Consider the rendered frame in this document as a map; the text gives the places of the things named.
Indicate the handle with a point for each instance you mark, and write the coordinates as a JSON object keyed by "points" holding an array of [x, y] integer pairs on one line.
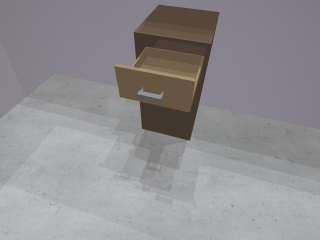
{"points": [[150, 96]]}

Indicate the cabinet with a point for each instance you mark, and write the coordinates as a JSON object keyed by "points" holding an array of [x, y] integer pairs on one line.
{"points": [[178, 29]]}

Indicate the drawer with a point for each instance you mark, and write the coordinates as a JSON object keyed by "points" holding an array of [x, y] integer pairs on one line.
{"points": [[175, 73]]}

